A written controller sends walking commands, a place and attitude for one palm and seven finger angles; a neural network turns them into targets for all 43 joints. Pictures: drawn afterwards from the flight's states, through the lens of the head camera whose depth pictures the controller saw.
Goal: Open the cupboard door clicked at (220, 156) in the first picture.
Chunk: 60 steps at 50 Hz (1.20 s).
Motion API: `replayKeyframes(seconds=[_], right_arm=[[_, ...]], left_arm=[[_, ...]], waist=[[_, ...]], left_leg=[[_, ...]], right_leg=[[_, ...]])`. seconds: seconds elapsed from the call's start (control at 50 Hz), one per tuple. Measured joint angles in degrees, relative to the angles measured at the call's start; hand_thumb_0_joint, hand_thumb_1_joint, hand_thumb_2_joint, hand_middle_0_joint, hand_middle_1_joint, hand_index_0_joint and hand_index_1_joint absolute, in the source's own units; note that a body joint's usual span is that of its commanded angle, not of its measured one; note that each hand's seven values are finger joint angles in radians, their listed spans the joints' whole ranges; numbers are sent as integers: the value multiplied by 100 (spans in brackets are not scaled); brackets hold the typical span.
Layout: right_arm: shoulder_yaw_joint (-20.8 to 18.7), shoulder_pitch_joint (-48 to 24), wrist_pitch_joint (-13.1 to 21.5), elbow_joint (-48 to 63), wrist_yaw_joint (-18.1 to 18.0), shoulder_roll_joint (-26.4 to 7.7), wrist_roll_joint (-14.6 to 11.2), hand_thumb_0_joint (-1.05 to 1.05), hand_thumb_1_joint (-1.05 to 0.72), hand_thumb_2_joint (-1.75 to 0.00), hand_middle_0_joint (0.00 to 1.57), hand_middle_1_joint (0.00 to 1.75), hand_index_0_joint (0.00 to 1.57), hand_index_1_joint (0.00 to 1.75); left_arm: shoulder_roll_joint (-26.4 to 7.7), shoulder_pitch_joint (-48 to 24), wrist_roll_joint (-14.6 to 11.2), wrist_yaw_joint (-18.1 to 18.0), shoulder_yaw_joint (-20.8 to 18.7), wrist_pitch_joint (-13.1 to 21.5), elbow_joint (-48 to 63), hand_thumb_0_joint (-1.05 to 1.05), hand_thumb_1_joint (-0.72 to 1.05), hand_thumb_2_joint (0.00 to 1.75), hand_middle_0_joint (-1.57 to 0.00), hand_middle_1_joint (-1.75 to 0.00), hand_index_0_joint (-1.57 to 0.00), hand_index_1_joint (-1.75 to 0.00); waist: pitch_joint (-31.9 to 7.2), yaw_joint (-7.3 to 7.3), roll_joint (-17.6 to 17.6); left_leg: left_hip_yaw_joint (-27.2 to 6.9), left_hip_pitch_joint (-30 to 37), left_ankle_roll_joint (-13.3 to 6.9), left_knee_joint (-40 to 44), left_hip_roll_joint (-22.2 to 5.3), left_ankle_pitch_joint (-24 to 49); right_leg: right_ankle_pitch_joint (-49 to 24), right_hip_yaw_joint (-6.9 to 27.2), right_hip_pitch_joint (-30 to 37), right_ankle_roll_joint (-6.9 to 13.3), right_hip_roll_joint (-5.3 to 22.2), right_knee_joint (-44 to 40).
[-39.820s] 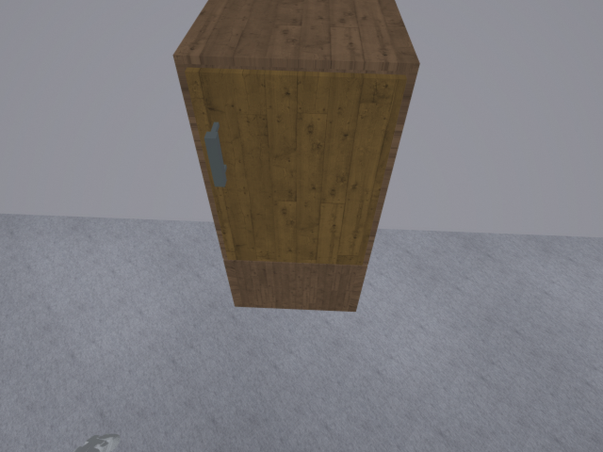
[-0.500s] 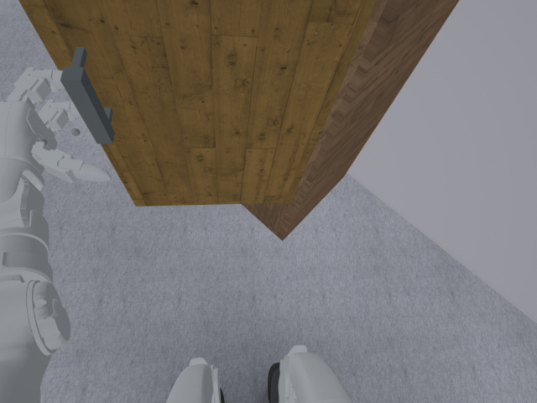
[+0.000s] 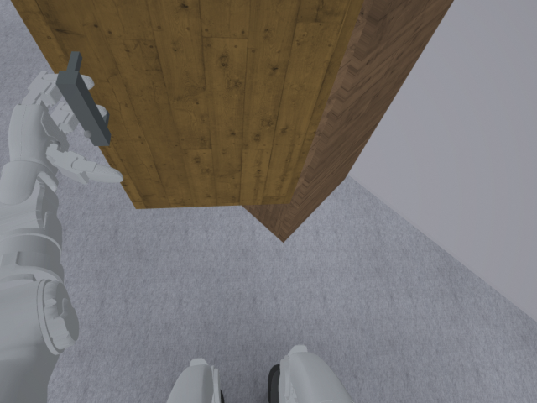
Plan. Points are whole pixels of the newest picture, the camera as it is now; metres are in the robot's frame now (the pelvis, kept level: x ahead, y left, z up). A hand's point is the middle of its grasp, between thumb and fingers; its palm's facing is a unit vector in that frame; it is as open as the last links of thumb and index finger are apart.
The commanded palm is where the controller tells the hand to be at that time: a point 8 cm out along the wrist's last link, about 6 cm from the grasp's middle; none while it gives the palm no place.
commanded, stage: slide the fingers in behind the handle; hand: left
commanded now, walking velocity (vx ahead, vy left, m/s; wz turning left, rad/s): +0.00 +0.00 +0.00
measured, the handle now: (89, 101) +0.54 +0.24 +0.06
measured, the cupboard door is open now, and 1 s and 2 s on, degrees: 48 47 80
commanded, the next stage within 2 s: close the thumb around the handle in 0.22 s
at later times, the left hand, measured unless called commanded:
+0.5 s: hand (91, 131) +0.49 +0.23 +0.06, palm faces +0.01 -1.00 +0.00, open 13.1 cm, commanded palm +0.47 +0.27 +0.06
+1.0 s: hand (100, 128) +0.50 +0.22 +0.06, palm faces +0.00 -1.00 -0.01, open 5.8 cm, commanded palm +0.47 +0.27 +0.06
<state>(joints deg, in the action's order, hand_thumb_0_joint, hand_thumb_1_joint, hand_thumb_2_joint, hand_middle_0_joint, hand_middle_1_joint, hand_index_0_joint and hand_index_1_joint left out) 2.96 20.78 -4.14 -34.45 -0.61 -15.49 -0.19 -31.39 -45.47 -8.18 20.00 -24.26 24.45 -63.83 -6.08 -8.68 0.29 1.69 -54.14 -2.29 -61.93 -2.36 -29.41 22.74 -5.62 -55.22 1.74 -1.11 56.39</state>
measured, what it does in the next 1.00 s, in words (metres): stands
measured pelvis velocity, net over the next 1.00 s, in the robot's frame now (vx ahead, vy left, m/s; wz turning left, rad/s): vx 0.01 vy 0.00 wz -0.01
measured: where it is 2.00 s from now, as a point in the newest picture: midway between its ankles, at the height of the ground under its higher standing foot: outside the picture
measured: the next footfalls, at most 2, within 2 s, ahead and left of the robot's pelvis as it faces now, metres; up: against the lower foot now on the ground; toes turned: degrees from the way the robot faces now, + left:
none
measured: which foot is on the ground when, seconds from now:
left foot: down 0.00-1.00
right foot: down 0.00-1.00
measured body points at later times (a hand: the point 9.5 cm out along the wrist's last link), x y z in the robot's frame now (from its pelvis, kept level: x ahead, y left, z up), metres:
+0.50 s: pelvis +0.00 +0.01 +0.00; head +0.14 +0.04 +0.42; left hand +0.48 +0.28 +0.06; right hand +0.02 -0.26 -0.11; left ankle -0.01 +0.09 -0.66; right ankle +0.04 -0.11 -0.66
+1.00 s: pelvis +0.01 +0.00 +0.00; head +0.14 +0.03 +0.43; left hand +0.49 +0.27 +0.06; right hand +0.02 -0.26 -0.11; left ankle -0.01 +0.09 -0.66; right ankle +0.04 -0.11 -0.66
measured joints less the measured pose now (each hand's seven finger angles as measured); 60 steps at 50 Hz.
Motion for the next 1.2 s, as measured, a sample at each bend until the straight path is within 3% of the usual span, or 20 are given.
replayKeyframes(seconds=[0.28,0.44,0.58,0.9,0.96,1.2], right_arm=[[12,36,73,-23,-37,-56,3,0,-90,-90,20,30,20,30],[16,81,58,-65,-12,-36,18,0,-90,-90,20,30,20,30],[19,89,67,-32,16,-1,56,0,-90,-90,20,30,21,30],[9,109,-7,-5,34,25,48,0,-90,-90,20,30,21,30],[5,80,-10,-25,18,7,44,0,-90,-90,20,30,21,30],[-5,34,20,50,18,-18,45,0,-90,-90,20,30,20,30]], left_arm=[[-202,-162,-18,153,-103,-17,-144,-1,-50,30,-30,-120,-30,-120],[-74,-232,2,62,35,-90,-129,-1,-45,33,-30,-120,-30,-120],[-19,-272,104,-107,42,-40,-123,-1,-20,43,-32,-123,-32,-123],[48,-100,114,-113,36,-8,-33,0,62,78,-38,-132,-38,-132],[102,-135,115,-57,55,10,-60,1,70,82,-39,-133,-39,-133],[53,-188,107,-216,-10,-55,-53,1,71,85,-35,-135,-36,-135]], waist=[[23,-50,-10],[9,-36,22],[-1,-82,47],[-5,-44,61],[-21,-45,58],[8,-76,51]], left_leg=[[-8,-180,-10,-103,-9,-10],[-18,-189,-36,-101,18,-19],[4,-210,-51,-112,24,-44],[30,-90,-43,-32,13,-64],[19,-103,-35,-43,15,-65],[18,-158,-4,-72,-1,-50]], right_leg=[[-10,-5,-167,-7,-6,72],[-3,-11,-156,-37,17,51],[14,14,-185,-58,21,63],[37,48,-91,-56,0,11],[43,38,-103,-50,2,24],[41,38,-176,-13,-12,81]])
